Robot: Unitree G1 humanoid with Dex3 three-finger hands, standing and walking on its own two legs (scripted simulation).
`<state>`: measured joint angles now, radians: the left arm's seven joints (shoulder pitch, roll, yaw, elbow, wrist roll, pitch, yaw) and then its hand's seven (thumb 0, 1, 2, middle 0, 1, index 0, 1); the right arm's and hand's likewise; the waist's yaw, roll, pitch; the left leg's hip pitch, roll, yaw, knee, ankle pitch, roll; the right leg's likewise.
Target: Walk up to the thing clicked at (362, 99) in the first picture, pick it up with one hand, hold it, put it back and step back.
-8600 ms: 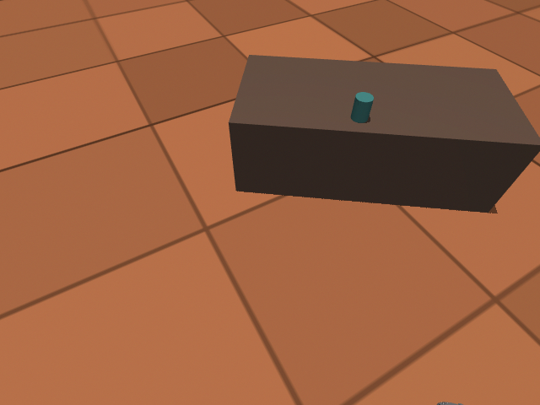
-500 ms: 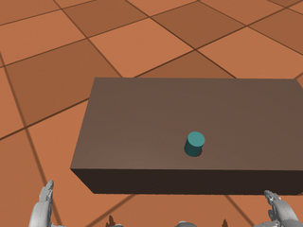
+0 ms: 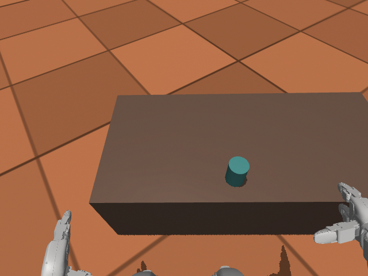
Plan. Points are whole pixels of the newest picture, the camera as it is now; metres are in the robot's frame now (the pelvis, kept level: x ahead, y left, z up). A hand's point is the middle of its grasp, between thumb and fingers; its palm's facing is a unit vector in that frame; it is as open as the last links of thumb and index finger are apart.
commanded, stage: go down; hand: right
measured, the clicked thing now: (236, 171) +0.48 -0.18 -0.25
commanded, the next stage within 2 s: approach in 1.22 s
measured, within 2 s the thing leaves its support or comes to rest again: neither
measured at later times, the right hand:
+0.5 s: hand (338, 166) +0.34 -0.34 +0.02, palm faces +0.16 +0.98 -0.12, open 17.6 cm
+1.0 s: hand (343, 147) +0.38 -0.36 +0.04, palm faces +0.15 +0.99 -0.08, open 17.5 cm
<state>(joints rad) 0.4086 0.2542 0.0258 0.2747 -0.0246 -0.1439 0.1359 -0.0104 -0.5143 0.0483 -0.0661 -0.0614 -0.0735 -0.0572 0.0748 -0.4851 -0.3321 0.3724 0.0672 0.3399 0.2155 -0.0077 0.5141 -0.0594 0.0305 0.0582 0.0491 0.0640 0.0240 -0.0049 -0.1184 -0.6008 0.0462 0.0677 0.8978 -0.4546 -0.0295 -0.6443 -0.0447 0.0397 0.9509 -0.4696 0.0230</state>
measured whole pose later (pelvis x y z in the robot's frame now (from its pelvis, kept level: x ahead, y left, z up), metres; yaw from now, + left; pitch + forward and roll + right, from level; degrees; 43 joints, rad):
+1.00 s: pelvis +0.00 -0.01 +0.00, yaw +2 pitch +14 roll +3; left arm 0.31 0.28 -0.02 0.41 0.01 -0.16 0.08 -0.01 -0.51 0.05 -0.06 -0.06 -0.07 -0.05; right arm -0.50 -0.78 -0.56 1.15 0.10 -0.17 0.49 -0.01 0.56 -0.05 0.03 0.05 0.05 0.06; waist 0.10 0.03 -0.10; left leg -0.68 0.02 0.05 0.83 -0.39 -0.04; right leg -0.73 -0.07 0.02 0.92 -0.44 0.01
